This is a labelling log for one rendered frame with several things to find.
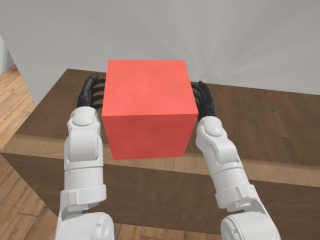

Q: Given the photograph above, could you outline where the pedestal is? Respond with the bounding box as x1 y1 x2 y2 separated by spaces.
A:
0 68 320 240

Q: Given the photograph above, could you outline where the right robot forearm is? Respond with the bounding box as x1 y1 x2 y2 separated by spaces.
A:
195 116 281 240

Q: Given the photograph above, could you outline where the left robot hand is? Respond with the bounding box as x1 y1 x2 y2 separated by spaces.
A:
76 73 106 110

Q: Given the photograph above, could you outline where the robot right upper arm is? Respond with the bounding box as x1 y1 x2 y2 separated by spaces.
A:
220 210 280 240

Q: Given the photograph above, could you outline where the right robot hand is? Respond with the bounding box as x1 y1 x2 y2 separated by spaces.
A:
190 81 216 123

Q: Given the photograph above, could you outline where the carton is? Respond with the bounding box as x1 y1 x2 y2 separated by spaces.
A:
101 59 199 160

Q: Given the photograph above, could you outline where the robot left upper arm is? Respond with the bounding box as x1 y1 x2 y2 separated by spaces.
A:
55 212 115 240

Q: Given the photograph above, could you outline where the left robot forearm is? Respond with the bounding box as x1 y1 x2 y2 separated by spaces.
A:
54 106 107 240

